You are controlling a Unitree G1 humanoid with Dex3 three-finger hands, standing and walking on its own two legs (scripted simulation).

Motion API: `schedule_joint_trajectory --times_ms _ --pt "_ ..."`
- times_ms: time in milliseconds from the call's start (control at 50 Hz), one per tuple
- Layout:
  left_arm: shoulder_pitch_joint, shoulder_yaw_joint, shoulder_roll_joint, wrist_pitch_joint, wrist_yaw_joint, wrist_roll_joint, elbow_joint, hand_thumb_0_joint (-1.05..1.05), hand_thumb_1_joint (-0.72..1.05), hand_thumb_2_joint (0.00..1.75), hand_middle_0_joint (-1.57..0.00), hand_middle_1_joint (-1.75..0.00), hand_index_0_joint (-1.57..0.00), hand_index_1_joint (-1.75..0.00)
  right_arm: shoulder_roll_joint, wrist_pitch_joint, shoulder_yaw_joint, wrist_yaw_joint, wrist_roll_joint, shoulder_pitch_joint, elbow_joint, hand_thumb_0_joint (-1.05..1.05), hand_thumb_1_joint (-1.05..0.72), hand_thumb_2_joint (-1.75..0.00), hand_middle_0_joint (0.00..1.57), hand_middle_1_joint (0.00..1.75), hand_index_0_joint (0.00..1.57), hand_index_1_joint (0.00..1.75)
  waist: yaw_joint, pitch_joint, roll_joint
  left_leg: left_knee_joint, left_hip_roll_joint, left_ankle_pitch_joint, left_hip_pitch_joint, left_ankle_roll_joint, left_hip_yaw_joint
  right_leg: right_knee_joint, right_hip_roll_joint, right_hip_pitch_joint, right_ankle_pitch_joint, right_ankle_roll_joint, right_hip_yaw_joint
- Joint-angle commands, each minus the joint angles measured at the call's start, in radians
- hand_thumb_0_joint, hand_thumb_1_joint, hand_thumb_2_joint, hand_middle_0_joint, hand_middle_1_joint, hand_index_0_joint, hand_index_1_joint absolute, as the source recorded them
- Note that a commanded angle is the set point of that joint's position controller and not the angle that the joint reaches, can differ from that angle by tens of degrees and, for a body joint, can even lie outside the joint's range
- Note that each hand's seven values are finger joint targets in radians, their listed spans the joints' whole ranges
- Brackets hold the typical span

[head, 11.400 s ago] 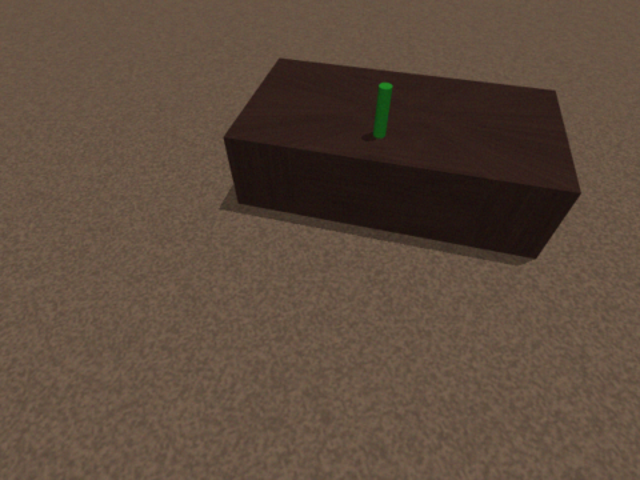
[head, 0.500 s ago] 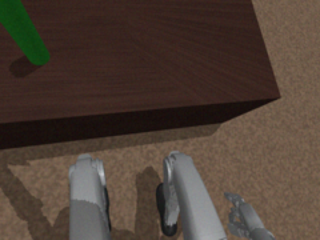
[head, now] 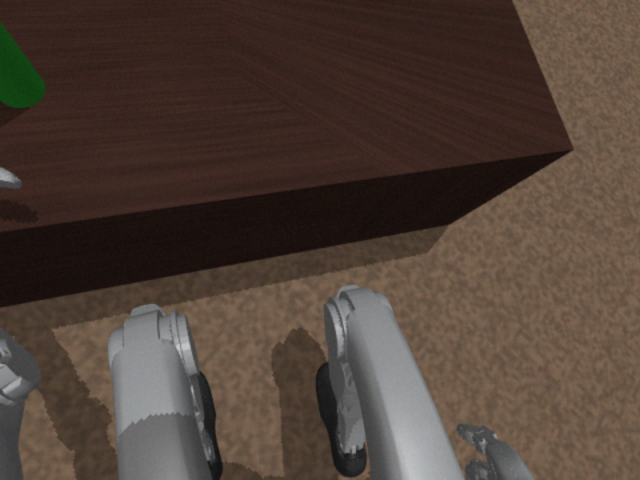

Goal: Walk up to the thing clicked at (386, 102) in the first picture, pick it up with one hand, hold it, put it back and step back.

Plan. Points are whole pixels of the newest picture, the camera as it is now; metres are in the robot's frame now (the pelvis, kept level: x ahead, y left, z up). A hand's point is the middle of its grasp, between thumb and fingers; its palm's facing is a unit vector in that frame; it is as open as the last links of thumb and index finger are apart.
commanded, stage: close in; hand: left
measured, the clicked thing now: out of the picture +0.57 +0.30 +0.06
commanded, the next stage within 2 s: rest palm in 0.14 s
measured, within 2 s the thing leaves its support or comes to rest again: leaves its support in 1.42 s
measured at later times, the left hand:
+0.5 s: hand out of the picture +0.52 +0.31 +0.03, palm faces +0.31 -0.95 +0.00, open 16.6 cm
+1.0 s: hand out of the picture +0.53 +0.30 +0.05, palm faces +0.31 -0.95 -0.01, open 8.6 cm
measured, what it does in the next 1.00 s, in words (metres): stands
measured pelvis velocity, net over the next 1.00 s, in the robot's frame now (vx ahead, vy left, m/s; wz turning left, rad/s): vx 0.01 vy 0.00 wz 0.01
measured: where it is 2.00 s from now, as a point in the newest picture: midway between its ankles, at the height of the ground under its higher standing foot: (275, 442)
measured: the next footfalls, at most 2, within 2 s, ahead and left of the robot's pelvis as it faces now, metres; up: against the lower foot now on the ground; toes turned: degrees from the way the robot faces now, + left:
none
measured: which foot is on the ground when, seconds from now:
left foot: down 0.00-1.00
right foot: down 0.00-1.00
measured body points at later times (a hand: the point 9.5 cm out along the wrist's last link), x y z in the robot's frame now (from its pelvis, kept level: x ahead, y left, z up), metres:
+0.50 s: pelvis +0.01 +0.00 +0.01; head +0.22 +0.06 +0.40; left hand +0.49 +0.36 +0.03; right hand +0.12 -0.27 -0.11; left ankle +0.10 +0.15 -0.36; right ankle +0.09 -0.12 -0.36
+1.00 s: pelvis +0.01 +0.00 +0.02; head +0.22 +0.05 +0.41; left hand +0.51 +0.35 +0.05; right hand +0.08 -0.27 -0.10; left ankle +0.10 +0.15 -0.36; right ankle +0.09 -0.12 -0.36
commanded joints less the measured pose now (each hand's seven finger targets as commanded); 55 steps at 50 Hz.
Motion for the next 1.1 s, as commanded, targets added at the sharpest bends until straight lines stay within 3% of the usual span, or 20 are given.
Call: schedule_joint_trajectory --times_ms 0,20,60,100,180,200,260,320,340,420,540,620,660,720,800,840,920,980,1040,1080 --pt "-0.29 -0.013 0.243 -0.064 0.017 -0.031 -0.205 0.0 -0.56 0.0 -0.06 -0.02 -0.1 0.0 -0.222 -0.014 -0.082 -0.019 0.005 0.128 -0.039 0.0 -0.88 -0.89 0.2 0.3 0.2 0.3 0.028 -0.553 0.202 -0.234 -0.023 -0.011 0.512 0.033 0.045 -0.293 0.02 0.193 0.103 -0.045 -0.024" --pt "-0.297 -0.02 0.23 -0.068 0.019 -0.034 -0.197 0.0 -0.57 0.0 -0.06 -0.03 -0.1 0.0 -0.22 -0.014 -0.082 -0.02 0.006 0.122 -0.038 0.0 -0.88 -0.89 0.2 0.3 0.2 0.3 0.018 -0.542 0.193 -0.225 -0.023 -0.012 0.498 0.035 0.045 -0.295 0.021 0.187 0.104 -0.043 -0.023" --pt "-0.319 0.008 0.271 -0.077 0.034 -0.036 -0.254 0.0 -0.58 0.0 -0.07 -0.02 -0.1 0.0 -0.219 -0.015 -0.083 -0.019 0.004 0.122 -0.049 0.0 -0.89 -0.89 0.2 0.3 0.2 0.3 0.038 -0.608 0.207 -0.211 -0.024 0.056 0.517 0.036 0.056 -0.288 0.022 0.239 0.166 -0.042 -0.016" --pt "-0.317 -0.001 0.258 -0.076 0.047 -0.026 -0.248 0.0 -0.59 0.0 -0.07 -0.02 -0.1 0.0 -0.212 -0.013 -0.088 -0.016 0.001 0.129 -0.055 0.0 -0.89 -0.89 0.2 0.3 0.2 0.3 0.042 -0.651 0.197 -0.207 -0.023 0.089 0.529 0.039 0.065 -0.302 0.022 0.29 0.193 -0.037 -0.005" --pt "-0.352 -0.041 0.215 -0.083 0.06 -0.018 -0.281 0.0 -0.61 0.0 -0.08 -0.03 -0.1 -0.01 -0.209 -0.011 -0.097 -0.015 -0.005 0.123 -0.051 0.0 -0.9 -0.89 0.2 0.3 0.2 0.3 0.031 -0.654 0.232 -0.218 -0.019 0.066 0.555 0.034 0.068 -0.312 0.022 0.279 0.173 -0.039 -0.001" --pt "-0.354 -0.021 0.245 -0.082 0.068 -0.014 -0.286 0.0 -0.61 0.0 -0.08 -0.03 -0.1 0.0 -0.214 -0.011 -0.102 -0.015 -0.006 0.126 -0.05 0.0 -0.9 -0.9 0.2 0.3 0.2 0.3 0.043 -0.682 0.232 -0.215 -0.019 0.083 0.57 0.035 0.069 -0.312 0.023 0.296 0.188 -0.04 0.002" --pt "-0.35 -0.05 0.184 -0.077 0.079 -0.014 -0.284 0.0 -0.59 0.0 -0.11 -0.01 -0.12 -0.01 -0.212 -0.003 -0.105 -0.013 -0.008 0.129 -0.044 0.0 -0.89 -0.9 0.2 0.3 0.2 0.3 0.03 -0.678 0.255 -0.222 -0.017 0.104 0.615 0.033 0.06 -0.298 0.023 0.264 0.208 -0.042 -0.014" --pt "-0.348 -0.044 0.203 -0.078 0.093 -0.004 -0.287 0.0 -0.58 0.0 -0.13 -0.03 -0.13 -0.02 -0.211 0.001 -0.106 -0.016 -0.007 0.12 -0.045 0.0 -0.88 -0.9 0.2 0.3 0.2 0.3 0.036 -0.662 0.245 -0.227 -0.017 0.108 0.607 0.035 0.059 -0.295 0.024 0.262 0.214 -0.044 -0.016" --pt "-0.331 -0.026 0.211 -0.077 0.099 -0.006 -0.284 0.0 -0.52 0.0 -0.21 -0.11 -0.21 -0.1 -0.213 0.002 -0.107 -0.016 -0.006 0.117 -0.053 0.0 -0.88 -0.89 0.2 0.3 0.2 0.3 0.046 -0.662 0.233 -0.228 -0.017 0.11 0.607 0.036 0.059 -0.301 0.024 0.265 0.213 -0.044 -0.014" --pt "-0.355 -0.049 0.189 -0.079 0.096 -0.01 -0.293 0.0 -0.42 0.11 -0.43 -0.29 -0.45 -0.27 -0.214 0.006 -0.109 -0.017 -0.006 0.124 -0.049 0.0 -0.9 -0.89 0.2 0.3 0.2 0.3 0.026 -0.677 0.247 -0.227 -0.015 0.128 0.635 0.037 0.053 -0.296 0.024 0.262 0.234 -0.043 -0.018" --pt "-0.34 -0.039 0.196 -0.068 0.106 -0.009 -0.266 0.0 -0.32 0.21 -0.58 -0.42 -0.6 -0.39 -0.209 0.011 -0.102 -0.016 -0.006 0.131 -0.063 0.0 -0.9 -0.89 0.2 0.3 0.2 0.3 0.029 -0.678 0.207 -0.216 -0.016 0.167 0.594 0.045 0.065 -0.313 0.024 0.329 0.272 -0.034 -0.008" --pt "-0.36 -0.04 0.206 -0.063 0.108 -0.003 -0.261 0.0 -0.27 0.27 -0.67 -0.5 -0.69 -0.47 -0.207 0.018 -0.105 -0.016 -0.002 0.136 -0.066 0.0 -0.9 -0.89 0.2 0.3 0.2 0.3 0.032 -0.672 0.218 -0.24 -0.016 0.109 0.603 0.042 0.063 -0.323 0.026 0.301 0.213 -0.039 -0.01" --pt "-0.385 -0.059 0.194 -0.062 0.111 -0.003 -0.265 0.0 -0.22 0.33 -0.71 -0.55 -0.72 -0.52 -0.205 0.018 -0.103 -0.016 -0.002 0.135 -0.055 0.0 -0.9 -0.89 0.2 0.3 0.2 0.3 0.017 -0.638 0.215 -0.241 -0.013 0.074 0.581 0.04 0.061 -0.328 0.026 0.289 0.187 -0.038 -0.006" --pt "-0.39 -0.026 0.233 -0.063 0.122 -0.006 -0.275 0.0 -0.16 0.42 -0.81 -0.64 -0.83 -0.62 -0.208 0.02 -0.101 -0.02 0.001 0.13 -0.073 0.0 -0.9 -0.89 0.2 0.3 0.2 0.3 0.031 -0.673 0.202 -0.242 -0.017 0.079 0.568 0.043 0.067 -0.336 0.023 0.326 0.192 -0.036 0.002" --pt "-0.396 -0.061 0.188 -0.057 0.129 0.01 -0.248 0.0 -0.08 0.54 -0.93 -0.77 -0.95 -0.75 -0.209 0.021 -0.104 -0.018 -0.002 0.152 -0.059 0.0 -0.9 -0.89 0.2 0.3 0.2 0.3 0.009 -0.654 0.225 -0.259 -0.012 0.079 0.611 0.039 0.051 -0.325 0.026 0.283 0.198 -0.042 -0.017" --pt "-0.392 -0.059 0.203 -0.055 0.13 0.013 -0.245 0.0 -0.01 0.59 -0.99 -0.82 -1.0 -0.8 -0.209 0.02 -0.105 -0.02 0.0 0.151 -0.06 0.0 -0.9 -0.89 0.2 0.3 0.2 0.3 0.016 -0.65 0.237 -0.263 -0.012 0.076 0.613 0.038 0.053 -0.329 0.025 0.275 0.194 -0.044 -0.014" --pt "-0.386 -0.091 0.16 -0.043 0.127 0.015 -0.203 0.0 0.07 0.68 -1.09 -0.92 -1.11 -0.9 -0.208 0.022 -0.108 -0.02 0.003 0.168 -0.045 0.0 -0.9 -0.89 0.2 0.3 0.2 0.3 0.003 -0.599 0.228 -0.29 -0.01 0.028 0.612 0.034 0.039 -0.332 0.022 0.238 0.157 -0.046 -0.02" --pt "-0.408 -0.046 0.219 -0.047 0.127 0.003 -0.248 0.0 0.11 0.79 -1.17 -1.03 -1.19 -1.01 -0.214 0.022 -0.106 -0.024 0.006 0.166 -0.057 0.0 -0.9 -0.89 0.2 0.3 0.2 0.3 0.021 -0.649 0.243 -0.274 -0.014 0.086 0.623 0.037 0.051 -0.33 0.021 0.277 0.204 -0.043 -0.014" --pt "-0.42 -0.045 0.233 -0.042 0.134 0.007 -0.252 0.0 0.17 0.91 -1.27 -1.15 -1.29 -1.13 -0.209 0.024 -0.106 -0.022 0.008 0.168 -0.059 0.0 -0.9 -0.89 0.2 0.3 0.2 0.3 0.018 -0.669 0.21 -0.266 -0.015 0.107 0.605 0.044 0.062 -0.353 0.023 0.32 0.219 -0.036 -0.003" --pt "-0.41 -0.052 0.207 -0.043 0.135 0.006 -0.231 0.0 0.17 1.01 -1.36 -1.25 -1.38 -1.24 -0.204 0.022 -0.101 -0.02 0.006 0.173 -0.063 0.0 -0.9 -0.89 0.2 0.3 0.2 0.3 0.007 -0.661 0.196 -0.26 -0.016 0.115 0.574 0.046 0.066 -0.352 0.023 0.347 0.231 -0.034 -0.001"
